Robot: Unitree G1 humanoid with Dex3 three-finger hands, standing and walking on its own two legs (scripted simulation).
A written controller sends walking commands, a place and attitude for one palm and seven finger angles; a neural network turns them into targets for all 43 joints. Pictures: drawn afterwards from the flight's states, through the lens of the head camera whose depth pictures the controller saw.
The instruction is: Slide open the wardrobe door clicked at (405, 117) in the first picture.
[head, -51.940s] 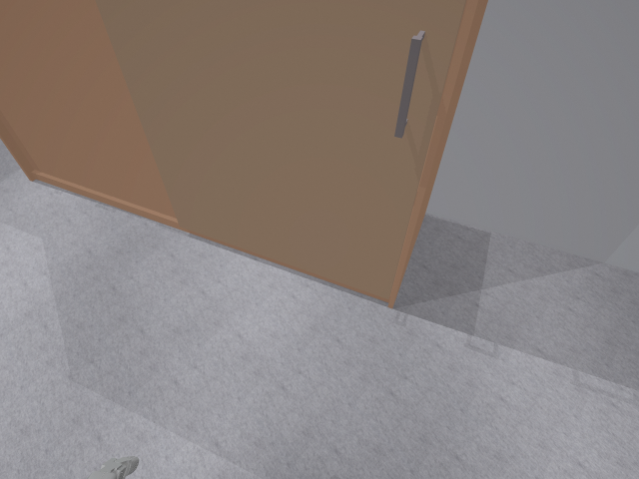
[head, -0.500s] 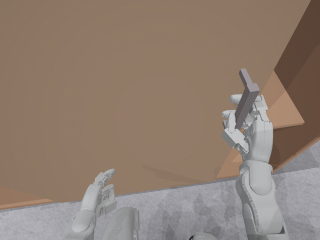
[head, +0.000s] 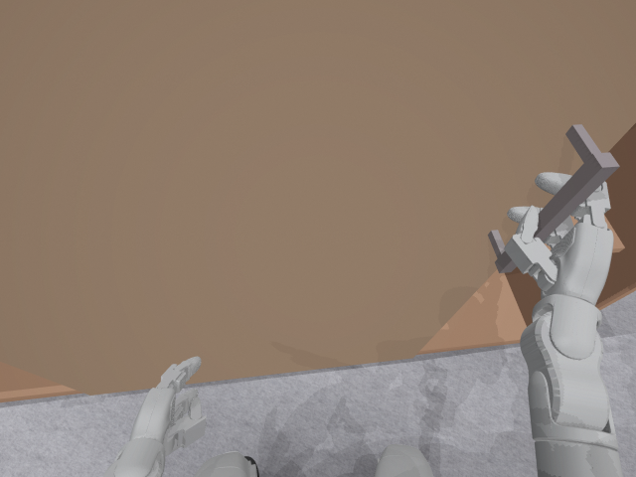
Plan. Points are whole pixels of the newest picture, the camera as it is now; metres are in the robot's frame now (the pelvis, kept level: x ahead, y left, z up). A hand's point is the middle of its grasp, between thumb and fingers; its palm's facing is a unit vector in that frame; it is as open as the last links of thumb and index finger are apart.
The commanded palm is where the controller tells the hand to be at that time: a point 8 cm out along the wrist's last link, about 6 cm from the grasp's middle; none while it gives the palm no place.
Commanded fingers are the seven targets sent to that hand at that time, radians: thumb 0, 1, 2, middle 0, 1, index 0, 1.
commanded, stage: step sideways, sliding the door along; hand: right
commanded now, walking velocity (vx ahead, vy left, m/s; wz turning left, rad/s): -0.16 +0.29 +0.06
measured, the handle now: (536, 210) +0.37 -0.27 +0.10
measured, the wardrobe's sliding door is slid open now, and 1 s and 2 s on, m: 0.39 0.62 0.69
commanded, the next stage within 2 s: stop walking and hold the door there in 1.74 s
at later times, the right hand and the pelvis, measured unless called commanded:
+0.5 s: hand (419, 252) +0.31 -0.12 +0.12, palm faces +0.32 +0.95 +0.03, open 6.0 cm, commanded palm +0.27 -0.09 +0.08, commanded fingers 0.00 -0.90 -0.90 0.45 1.40 0.45 1.40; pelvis -0.03 +0.08 +0.02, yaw +4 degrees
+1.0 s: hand (309, 265) +0.30 +0.00 +0.12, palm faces +0.22 +0.97 +0.01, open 5.9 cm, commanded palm +0.27 +0.01 +0.09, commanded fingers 0.00 -0.90 -0.90 0.45 1.40 0.45 1.40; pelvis -0.06 +0.15 +0.02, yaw +1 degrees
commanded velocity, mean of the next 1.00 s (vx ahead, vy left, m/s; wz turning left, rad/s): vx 0.06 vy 0.25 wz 0.05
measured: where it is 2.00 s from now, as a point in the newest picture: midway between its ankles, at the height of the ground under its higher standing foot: outside the picture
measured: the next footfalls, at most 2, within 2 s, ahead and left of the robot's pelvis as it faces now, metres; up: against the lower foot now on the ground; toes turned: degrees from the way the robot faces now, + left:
right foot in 0.22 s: +0.03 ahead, -0.09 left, +0.00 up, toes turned -6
left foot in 0.66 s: +0.05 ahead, +0.29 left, +0.00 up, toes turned +9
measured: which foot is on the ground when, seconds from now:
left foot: down 0.00-0.22, up 0.24-0.64, down 0.66-0.88, up 0.90-1.00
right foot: down 0.00-0.00, up 0.02-0.20, down 0.22-0.68, up 0.70-0.84, down 0.86-1.00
